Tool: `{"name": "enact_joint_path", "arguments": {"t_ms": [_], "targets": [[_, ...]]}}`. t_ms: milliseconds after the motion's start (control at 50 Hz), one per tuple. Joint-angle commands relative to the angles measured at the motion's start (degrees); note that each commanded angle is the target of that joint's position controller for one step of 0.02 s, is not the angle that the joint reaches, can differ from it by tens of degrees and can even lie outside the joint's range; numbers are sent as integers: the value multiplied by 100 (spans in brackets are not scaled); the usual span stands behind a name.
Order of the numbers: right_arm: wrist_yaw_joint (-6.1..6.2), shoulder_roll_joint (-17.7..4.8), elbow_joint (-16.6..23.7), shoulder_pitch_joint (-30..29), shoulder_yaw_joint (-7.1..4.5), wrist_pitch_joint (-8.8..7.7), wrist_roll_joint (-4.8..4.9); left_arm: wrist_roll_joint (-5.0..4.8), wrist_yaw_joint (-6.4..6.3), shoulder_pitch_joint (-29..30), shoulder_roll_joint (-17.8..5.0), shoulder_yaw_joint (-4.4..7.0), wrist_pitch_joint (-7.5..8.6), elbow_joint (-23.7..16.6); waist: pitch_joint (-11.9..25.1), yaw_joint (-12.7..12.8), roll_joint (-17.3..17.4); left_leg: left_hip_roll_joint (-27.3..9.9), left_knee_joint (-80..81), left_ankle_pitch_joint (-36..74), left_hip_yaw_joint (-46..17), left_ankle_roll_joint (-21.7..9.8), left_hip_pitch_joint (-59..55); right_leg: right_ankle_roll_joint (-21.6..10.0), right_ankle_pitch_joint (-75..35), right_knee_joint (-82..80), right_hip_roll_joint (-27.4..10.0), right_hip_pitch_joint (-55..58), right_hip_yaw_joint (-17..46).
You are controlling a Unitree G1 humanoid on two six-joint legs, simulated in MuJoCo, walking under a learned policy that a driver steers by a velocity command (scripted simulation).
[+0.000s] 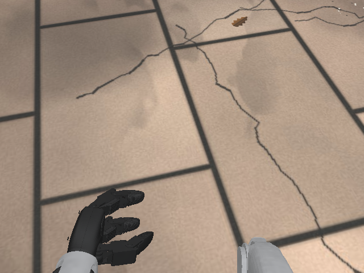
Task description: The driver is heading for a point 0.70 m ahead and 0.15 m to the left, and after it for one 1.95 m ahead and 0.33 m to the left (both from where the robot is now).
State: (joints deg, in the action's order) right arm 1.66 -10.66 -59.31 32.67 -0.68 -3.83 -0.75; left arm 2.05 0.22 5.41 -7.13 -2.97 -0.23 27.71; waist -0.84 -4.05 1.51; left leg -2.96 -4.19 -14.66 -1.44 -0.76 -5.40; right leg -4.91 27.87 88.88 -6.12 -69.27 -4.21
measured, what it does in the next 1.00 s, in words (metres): climbs, turning left: right foot 0.14 m higher, then left foot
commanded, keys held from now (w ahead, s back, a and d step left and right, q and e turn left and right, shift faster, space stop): w+q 0.90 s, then w+e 0.10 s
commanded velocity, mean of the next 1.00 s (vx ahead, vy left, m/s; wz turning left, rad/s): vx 0.50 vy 0.00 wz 0.51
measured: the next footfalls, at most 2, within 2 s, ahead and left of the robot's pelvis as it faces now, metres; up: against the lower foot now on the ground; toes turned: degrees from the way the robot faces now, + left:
right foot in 0.06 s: +0.24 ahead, -0.15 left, +0.14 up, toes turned -2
left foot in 0.66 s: +0.49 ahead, +0.07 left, +0.14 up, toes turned +24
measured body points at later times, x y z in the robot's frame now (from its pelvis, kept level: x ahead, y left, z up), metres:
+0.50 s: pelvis +0.29 -0.07 +0.14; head +0.30 -0.09 +0.59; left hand +0.20 +0.16 +0.00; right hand +0.56 -0.22 +0.05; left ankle +0.44 +0.10 -0.53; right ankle +0.20 -0.15 -0.60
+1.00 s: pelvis +0.56 +0.00 +0.14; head +0.59 +0.03 +0.58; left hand +0.65 +0.32 +0.06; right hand +0.75 -0.21 +0.03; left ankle +0.46 +0.05 -0.60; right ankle +0.81 -0.06 -0.56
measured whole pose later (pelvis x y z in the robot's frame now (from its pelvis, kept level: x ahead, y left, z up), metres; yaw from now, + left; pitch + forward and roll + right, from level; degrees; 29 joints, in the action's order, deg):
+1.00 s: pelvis +0.56 +0.00 +0.14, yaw +32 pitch +3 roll +1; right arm -0.3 -14.1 -41.0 20.2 -4.0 -3.1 1.0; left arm -0.2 0.4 -1.7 -14.4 2.0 6.4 38.2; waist -1.0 -4.8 -2.2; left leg 5.7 -23.1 -17.4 -6.2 -4.0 7.7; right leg 3.3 -1.1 36.5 -5.2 -37.4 4.6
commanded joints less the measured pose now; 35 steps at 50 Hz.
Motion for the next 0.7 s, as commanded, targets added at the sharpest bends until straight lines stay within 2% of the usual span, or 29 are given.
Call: {"name": "enact_joint_path", "arguments": {"t_ms": [20, 40, 60, 80, 100, 120, 140, 160, 180, 200, 220, 240, 260, 280, 300, 320, 340, 360, 400, 420, 460, 520, 580, 620, 640, 660, 680, 700], "targets": [[-89, -1494, 593, -710, -302, -80, 149, -59, 18, -1177, -379, 188, -58, -65, 1097, 1028, 641, -847, -369, 6687, 94, -974, 1940, -198, -376, -1239, 713, 4707, -461], [-149, -1757, 578, -677, -397, -96, 185, -130, -34, -2187, -697, 378, -13, 236, 1644, 1498, 789, -890, -1691, 7977, 26, -801, 1312, -228, -367, -1932, 954, 5379, -316], [-228, -1842, 612, -887, -488, -139, 214, -52, -88, -2905, -1049, 560, 75, 396, 2011, 1945, 736, -716, -3491, 7548, -35, -541, 1369, -276, -121, -2908, 765, 6071, 392], [-319, -1051, 997, -1028, -372, -183, 273, 183, -131, -3497, -1919, 813, 184, 659, 2296, 1837, -1317, 175, -5894, 2896, -208, -272, 2634, -275, 1053, -4927, -728, 6657, 3079], [-430, -548, 1332, -795, -362, -208, 31, -24, -148, -3236, -2272, 908, 95, 822, 2737, 1283, -2523, 928, -7835, 24, -967, -304, 3742, -162, 1120, -6972, -1555, 6777, 5851], [-440, -198, 1267, -471, -356, -143, -52, -30, -108, -2368, -1906, 859, 94, 727, 2215, 666, -1475, 649, -8856, 282, -1395, -344, 4249, -152, 2015, -7127, -1872, 6136, 6065], [-425, -193, 1335, -657, -351, -67, -137, -58, -80, -1836, -1359, 723, 95, 876, 1112, 408, -981, 337, -9252, 517, -644, -349, 4548, -369, 2464, -6935, -1608, 5201, 5203], [-365, -42, 1447, -945, -334, 35, -213, -19, -72, -1580, -809, 601, 147, 1115, 163, 202, -712, 113, -9241, 667, -345, -400, 4889, -301, 2376, -6598, -1420, 4372, 4110], [-267, -173, 1508, -1235, -287, 65, 318, -28, 82, -1573, -406, 429, 425, 1249, 162, 318, -797, 36, -9658, 544, -441, -487, 4863, -283, 1110, -6717, -1390, 3956, 3275], [-226, -163, 1556, -1095, -252, 122, 373, -20, 182, -1551, -140, 367, 577, 1571, 140, 110, -919, -26, -10043, 649, -514, -634, 4846, -214, 536, -6712, -1356, 3901, 2858], [-191, -195, 1577, -1047, -234, 169, 343, -41, 212, -1670, -112, 371, 682, 1792, 114, 45, -790, -22, -10016, 804, -666, -729, 4950, -152, 14, -6814, -1288, 4003, 2382], [-177, -155, 1686, -1194, -191, 191, 309, -128, 213, -1891, -162, 402, 723, 2060, 3, 34, -655, -31, -9659, 900, -676, -789, 5257, -44, -463, -6900, -1161, 4305, 1822], [-186, -137, 1760, -1344, -164, 216, 260, -170, 196, -2005, -128, 403, 725, 2255, -56, 26, -524, 14, -9409, 1096, -790, -823, 5402, 109, -1057, -6907, -1071, 4425, 1369], [-182, -191, 1850, -1551, -163, 249, 276, -179, 155, -2067, -328, 453, 685, 2335, -213, 52, -431, 34, -8834, 1158, -724, -755, 5600, 184, -1416, -7170, -911, 4605, 854], [-201, -213, 2036, -1961, -139, 260, 266, -160, 61, -2091, -333, 464, 643, 2349, -311, 140, -451, 40, -8024, 1254, -620, -640, 5537, 240, -2091, -7311, -758, 4682, 302], [-238, -424, 2111, -2138, -214, 248, 219, -127, -36, -1996, -389, 458, 660, 2278, -158, 186, -509, 96, -7428, 1637, -438, -563, 5386, 245, -2723, -7518, -629, 4992, -44], [-266, -536, 2133, -2249, -271, 254, 214, -77, -110, -2021, -509, 468, 693, 2302, -68, 209, -615, 161, -7042, 1879, -258, -492, 5297, 275, -3140, -7613, -491, 5259, -328], [-287, -586, 2124, -2283, -298, 264, 222, -54, -186, -2149, -650, 485, 704, 2312, 56, 258, -474, 181, -6742, 2042, -157, -436, 5276, 269, -3287, -7706, -424, 5567, -517], [-373, -527, 2235, -2478, -292, 279, 240, -115, -319, -2324, -1012, 556, 715, 2285, 32, 339, -371, 118, -5818, 2186, 98, -379, 5180, 296, -3528, -7854, -436, 6057, -723], [-409, -483, 2285, -2714, -285, 278, 272, -134, -361, -2451, -1123, 581, 699, 2286, -30, 465, -329, 93, -5316, 2206, 256, -383, 5134, 315, -3522, -7924, -466, 6320, -798], [-489, -392, 2454, -3187, -267, 272, 313, -169, -404, -2782, -1303, 635, 643, 2284, -169, 715, -361, 82, -4450, 2019, 454, -393, 5123, 330, -3923, -7947, -689, 6915, -841], [-613, -363, 2655, -3555, -293, 244, 327, -266, -397, -2846, -1596, 746, 518, 2201, -248, 787, -569, 204, -3514, 1585, 836, -478, 4660, 319, -5633, -7565, -874, 7507, -1062], [-685, -584, 2692, -3337, -394, 285, 340, -299, -392, -2817, -1820, 877, 355, 2099, -146, 578, -769, 455, -3289, 840, 1113, -643, 4235, 172, -7463, -6816, -1026, 8084, -1154], [-636, -891, 2566, -2677, -536, 329, 377, -317, -371, -2636, -1971, 965, 250, 1976, 80, 208, -970, 670, -3146, 167, 1208, -852, 3520, 23, -8346, -5802, -1076, 8117, -1144], [-566, -1188, 2434, -2060, -690, 318, 357, -342, -321, -2517, -2009, 991, 245, 1904, 373, -139, -910, 791, -2725, 202, 1125, -1024, 2575, -17, -8055, -4873, -952, 7760, -1170], [-449, -1478, 2231, -1159, -859, 324, 290, -377, -292, -2333, -1970, 987, 293, 1791, 733, -647, -646, 698, -2169, 444, 559, -1260, 935, 80, -6732, -3382, -654, 6610, -1132], [-374, -1882, 2169, -995, -911, 274, 194, -187, -218, -2419, -1085, 760, 439, 1460, 863, -185, 732, -725, -2450, 388, -1958, -2089, -1042, 377, -1141, -1320, 314, 3709, -829], [-374, -1736, 2299, -1144, -826, 128, 132, -300, -119, -2210, -1051, 660, 750, 1148, 1608, -51, 799, -1562, -1332, -965, -4727, -2969, -1658, 435, 513, 5, 1042, 2418, 659]]}}
Velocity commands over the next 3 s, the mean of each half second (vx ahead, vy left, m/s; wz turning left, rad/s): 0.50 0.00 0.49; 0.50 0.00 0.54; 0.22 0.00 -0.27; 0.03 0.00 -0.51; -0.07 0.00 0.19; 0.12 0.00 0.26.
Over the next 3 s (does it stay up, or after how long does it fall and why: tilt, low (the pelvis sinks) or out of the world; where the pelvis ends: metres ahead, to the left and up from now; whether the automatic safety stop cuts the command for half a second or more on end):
stays up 0.69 0.04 0.14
